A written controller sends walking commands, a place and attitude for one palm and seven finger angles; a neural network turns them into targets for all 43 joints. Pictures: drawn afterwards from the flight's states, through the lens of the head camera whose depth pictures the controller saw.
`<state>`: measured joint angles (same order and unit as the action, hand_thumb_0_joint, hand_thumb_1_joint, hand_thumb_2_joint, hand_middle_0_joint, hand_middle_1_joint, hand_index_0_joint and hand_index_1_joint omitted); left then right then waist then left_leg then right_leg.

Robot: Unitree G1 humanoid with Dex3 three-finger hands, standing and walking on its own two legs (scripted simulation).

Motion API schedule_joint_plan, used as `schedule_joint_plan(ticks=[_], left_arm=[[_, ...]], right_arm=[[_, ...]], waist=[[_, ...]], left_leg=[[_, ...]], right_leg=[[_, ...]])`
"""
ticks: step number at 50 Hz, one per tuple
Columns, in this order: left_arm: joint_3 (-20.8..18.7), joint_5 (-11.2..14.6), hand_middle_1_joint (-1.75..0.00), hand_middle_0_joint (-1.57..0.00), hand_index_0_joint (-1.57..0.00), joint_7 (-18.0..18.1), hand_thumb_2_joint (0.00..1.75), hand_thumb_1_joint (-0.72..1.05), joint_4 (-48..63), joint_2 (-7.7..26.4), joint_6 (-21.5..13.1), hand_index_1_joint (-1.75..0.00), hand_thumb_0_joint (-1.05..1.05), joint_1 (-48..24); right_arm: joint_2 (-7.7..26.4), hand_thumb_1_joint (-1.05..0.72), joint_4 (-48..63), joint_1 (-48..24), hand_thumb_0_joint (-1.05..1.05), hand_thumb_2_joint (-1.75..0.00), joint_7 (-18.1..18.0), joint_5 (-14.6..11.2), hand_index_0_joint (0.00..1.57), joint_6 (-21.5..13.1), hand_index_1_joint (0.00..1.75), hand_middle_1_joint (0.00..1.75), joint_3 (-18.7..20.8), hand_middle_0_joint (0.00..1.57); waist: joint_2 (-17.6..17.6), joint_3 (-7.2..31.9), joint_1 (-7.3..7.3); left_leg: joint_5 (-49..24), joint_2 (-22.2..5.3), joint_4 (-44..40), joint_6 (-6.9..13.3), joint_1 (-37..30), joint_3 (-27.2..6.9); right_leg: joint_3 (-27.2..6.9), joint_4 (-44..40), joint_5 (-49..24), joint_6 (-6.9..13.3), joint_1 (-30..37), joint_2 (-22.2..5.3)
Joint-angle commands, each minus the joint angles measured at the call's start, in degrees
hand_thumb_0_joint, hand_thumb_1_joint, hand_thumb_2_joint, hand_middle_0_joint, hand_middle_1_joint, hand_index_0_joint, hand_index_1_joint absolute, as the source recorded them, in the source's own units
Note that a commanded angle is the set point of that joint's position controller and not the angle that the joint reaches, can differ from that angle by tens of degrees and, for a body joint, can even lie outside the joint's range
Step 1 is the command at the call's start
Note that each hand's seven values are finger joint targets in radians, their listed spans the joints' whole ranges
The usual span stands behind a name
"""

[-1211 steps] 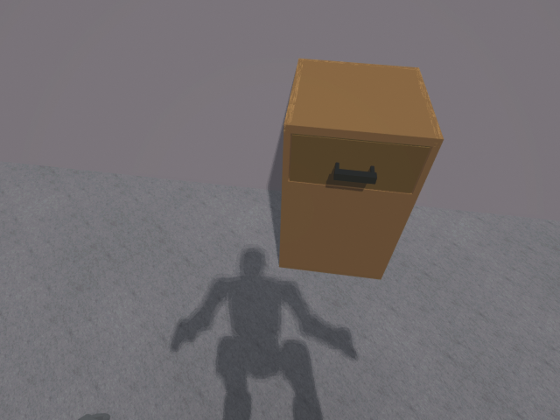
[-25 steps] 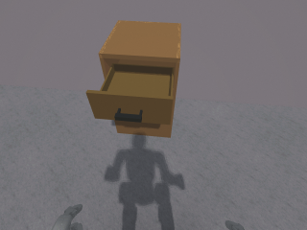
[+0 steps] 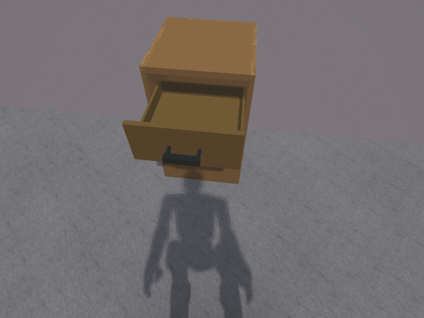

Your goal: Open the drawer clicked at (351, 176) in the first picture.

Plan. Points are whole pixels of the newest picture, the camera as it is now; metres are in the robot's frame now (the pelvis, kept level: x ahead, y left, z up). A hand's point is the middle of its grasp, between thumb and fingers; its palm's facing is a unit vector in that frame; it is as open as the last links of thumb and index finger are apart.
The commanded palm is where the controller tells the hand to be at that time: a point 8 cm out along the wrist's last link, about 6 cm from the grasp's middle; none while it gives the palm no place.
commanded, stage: let the arm hang, fingers relaxed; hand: left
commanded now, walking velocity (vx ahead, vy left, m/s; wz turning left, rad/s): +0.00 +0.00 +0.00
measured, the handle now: (182, 154) +0.61 +0.14 -0.18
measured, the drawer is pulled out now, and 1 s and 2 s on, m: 0.28 0.28 0.28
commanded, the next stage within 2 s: look to check the result in 0.38 s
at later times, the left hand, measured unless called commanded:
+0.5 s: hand out of the picture +0.01 +0.17 -0.18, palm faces +0.03 -0.98 -0.18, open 7.4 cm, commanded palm none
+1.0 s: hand out of the picture +0.02 +0.16 -0.18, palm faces +0.03 -0.98 -0.17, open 7.4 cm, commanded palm none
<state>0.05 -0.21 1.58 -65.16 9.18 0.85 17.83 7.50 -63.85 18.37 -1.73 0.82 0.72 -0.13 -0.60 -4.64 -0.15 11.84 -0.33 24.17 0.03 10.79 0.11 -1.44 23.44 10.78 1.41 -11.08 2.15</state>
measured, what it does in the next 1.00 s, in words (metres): stands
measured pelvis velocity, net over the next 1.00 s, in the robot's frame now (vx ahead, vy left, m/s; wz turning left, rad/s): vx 0.03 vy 0.00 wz -0.01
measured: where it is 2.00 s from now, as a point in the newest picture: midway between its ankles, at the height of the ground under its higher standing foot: outside the picture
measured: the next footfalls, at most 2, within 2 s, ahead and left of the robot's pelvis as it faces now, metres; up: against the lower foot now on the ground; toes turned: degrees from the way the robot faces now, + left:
none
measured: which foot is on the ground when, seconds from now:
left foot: down 0.00-1.00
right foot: down 0.00-1.00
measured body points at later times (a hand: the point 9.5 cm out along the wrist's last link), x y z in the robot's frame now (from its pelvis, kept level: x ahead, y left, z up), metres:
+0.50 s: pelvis +0.02 +0.00 +0.00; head +0.04 +0.00 +0.45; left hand +0.01 +0.22 -0.16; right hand -0.01 -0.20 -0.16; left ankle +0.01 +0.12 -0.74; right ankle +0.02 -0.11 -0.74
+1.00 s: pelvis +0.03 +0.00 +0.00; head +0.06 +0.00 +0.45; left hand +0.02 +0.22 -0.16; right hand +0.01 -0.20 -0.16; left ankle +0.01 +0.12 -0.74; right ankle +0.02 -0.11 -0.74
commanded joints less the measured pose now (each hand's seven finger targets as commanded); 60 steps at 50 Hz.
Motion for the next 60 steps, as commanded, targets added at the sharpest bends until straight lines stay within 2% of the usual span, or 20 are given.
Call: schedule_joint_plan(ticks=[1, 7, 10, 21, 24, 32, 34, 37, 45, 48, 50, 60], left_arm=[[-1.4, -0.2, -0.30, -0.20, -0.20, 0.6, 0.90, 0.90, 1.8, 5.2, -1.0, -0.30, 0.00, 3.1], [-1.7, -0.3, -0.30, -0.20, -0.20, 0.7, 0.90, 0.90, 2.3, 4.7, -1.3, -0.30, 0.00, 2.5], [-1.8, -0.3, -0.30, -0.20, -0.20, 0.8, 0.90, 0.90, 2.2, 4.4, -1.3, -0.30, 0.00, 2.4], [-1.9, -0.3, -0.30, -0.20, -0.20, 0.7, 0.90, 0.90, 2.1, 4.2, -1.5, -0.30, 0.00, 2.8], [-1.8, -0.3, -0.30, -0.20, -0.20, 0.8, 0.90, 0.90, 1.8, 4.0, -1.5, -0.30, 0.00, 2.9], [-1.7, -0.3, -0.30, -0.20, -0.20, 0.8, 0.90, 0.90, 1.2, 3.6, -1.5, -0.30, 0.00, 3.4], [-1.7, -0.3, -0.30, -0.20, -0.20, 0.9, 0.90, 0.90, 1.0, 3.5, -1.6, -0.30, 0.00, 3.9], [-1.6, -0.3, -0.30, -0.20, -0.20, 0.8, 0.90, 0.90, 1.0, 3.4, -1.5, -0.30, 0.00, 3.6], [-1.8, -0.3, -0.30, -0.20, -0.20, 0.9, 0.90, 0.90, 0.9, 3.5, -1.5, -0.30, 0.00, 3.4], [-1.8, -0.2, -0.30, -0.20, -0.20, 0.9, 0.90, 0.90, 1.0, 3.5, -1.5, -0.30, 0.00, 3.4], [-1.8, -0.3, -0.30, -0.20, -0.20, 0.9, 0.90, 0.90, 1.0, 3.4, -1.5, -0.30, 0.00, 3.3], [-1.9, -0.2, -0.30, -0.20, -0.20, 0.9, 0.90, 0.90, 1.2, 3.5, -1.6, -0.30, 0.00, 2.9]], right_arm=[[4.4, -0.90, 0.7, 4.7, 0.00, -0.90, -0.6, -0.1, 0.20, -1.0, 0.30, 0.30, 1.1, 0.20], [3.5, -0.90, 0.7, 4.6, 0.00, -0.90, -0.7, -0.2, 0.20, -1.4, 0.30, 0.30, 1.3, 0.20], [3.0, -0.90, 0.6, 4.6, 0.00, -0.90, -0.8, -0.2, 0.20, -1.4, 0.30, 0.30, 1.2, 0.20], [3.3, -0.90, 0.7, 4.3, 0.00, -0.90, -0.9, -0.3, 0.20, -1.6, 0.30, 0.30, 1.3, 0.20], [3.4, -0.90, 0.8, 3.9, 0.00, -0.90, -0.9, -0.4, 0.20, -1.4, 0.30, 0.30, 1.3, 0.20], [3.4, -0.90, 0.4, 3.7, 0.00, -0.90, -1.1, -0.3, 0.20, -1.4, 0.30, 0.30, 1.2, 0.20], [3.5, -0.90, 0.6, 3.3, 0.00, -0.90, -1.1, -0.4, 0.20, -1.3, 0.30, 0.30, 1.4, 0.20], [3.5, -0.90, 0.3, 3.6, 0.00, -0.90, -1.1, -0.3, 0.20, -1.4, 0.30, 0.30, 1.2, 0.20], [3.3, -0.90, 0.2, 3.5, 0.00, -0.90, -1.2, -0.4, 0.20, -1.5, 0.30, 0.30, 1.2, 0.20], [3.4, -0.90, 0.1, 3.3, 0.00, -0.90, -1.3, -0.4, 0.20, -1.5, 0.30, 0.30, 1.2, 0.20], [3.3, -0.90, 0.2, 3.5, 0.00, -0.90, -1.3, -0.3, 0.20, -1.5, 0.30, 0.30, 1.3, 0.20], [3.3, -0.90, 0.0, 3.3, 0.00, -0.90, -1.3, -0.4, 0.20, -1.5, 0.30, 0.30, 1.3, 0.20]], waist=[[-0.3, -2.3, 0.18], [0.5, -0.9, 0.15], [-1.0, -1.6, 0.10], [0.1, 0.3, 0.26], [0.3, -1.0, 0.30], [-0.7, -0.5, 0.41], [0.9, -0.7, 0.35], [-0.9, -0.1, 0.52], [0.6, -0.3, 0.37], [-0.4, -0.1, 0.38], [0.4, -0.2, 0.38], [0.2, 0.0, 0.28]], left_leg=[[2.7, -4.3, -5.7, 2.3, 2.0, -4.5], [-0.4, -4.1, -4.9, 2.2, 1.3, -4.2], [-1.4, -4.3, -4.8, 2.2, 1.3, -4.0], [-4.0, -4.4, -4.6, 2.2, -1.2, -3.5], [-2.9, -4.3, -4.6, 2.1, -1.2, -3.4], [-4.1, -4.4, -4.4, 2.0, -2.1, -3.1], [-4.3, -4.4, -4.2, 2.0, -2.7, -3.0], [-4.6, -4.5, -4.3, 2.0, -2.7, -3.1], [-6.5, -4.6, -4.2, 2.2, -2.9, -3.2], [-6.8, -4.4, -4.2, 2.1, -3.2, -3.1], [-6.6, -4.6, -4.2, 2.1, -3.1, -3.2], [-8.2, -4.5, -4.1, 2.0, -3.5, -2.9]], right_leg=[[-5.0, -5.4, 4.0, 1.9, -2.5, -5.1], [-4.8, -4.5, 0.4, 1.8, -1.5, -5.3], [-4.5, -4.4, -0.7, 1.9, -1.6, -5.4], [-4.5, -4.1, -3.6, 1.8, -0.7, -5.6], [-4.6, -4.5, -2.3, 1.8, -1.9, -5.5], [-4.6, -4.5, -3.9, 1.7, -1.2, -5.7], [-4.6, -4.5, -4.1, 1.7, -1.9, -5.6], [-4.6, -4.3, -4.3, 1.6, -1.2, -5.6], [-4.0, -4.1, -5.8, 1.5, -0.6, -5.8], [-4.2, -4.0, -6.6, 1.5, -0.3, -5.8], [-4.0, -4.1, -6.2, 1.5, -0.2, -5.7], [-3.9, -4.0, -8.4, 1.5, 0.7, -5.9]])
